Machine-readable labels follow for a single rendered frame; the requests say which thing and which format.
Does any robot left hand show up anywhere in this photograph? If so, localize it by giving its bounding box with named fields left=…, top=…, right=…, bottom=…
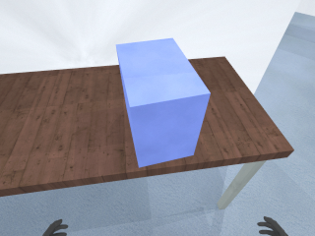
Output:
left=42, top=219, right=68, bottom=236

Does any robot right hand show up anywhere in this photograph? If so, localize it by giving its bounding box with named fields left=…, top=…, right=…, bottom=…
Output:
left=257, top=216, right=288, bottom=236

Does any carton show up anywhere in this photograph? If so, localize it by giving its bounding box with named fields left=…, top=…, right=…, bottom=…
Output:
left=116, top=38, right=211, bottom=168

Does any table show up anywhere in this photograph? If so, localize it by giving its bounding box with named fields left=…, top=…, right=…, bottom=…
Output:
left=0, top=56, right=294, bottom=210

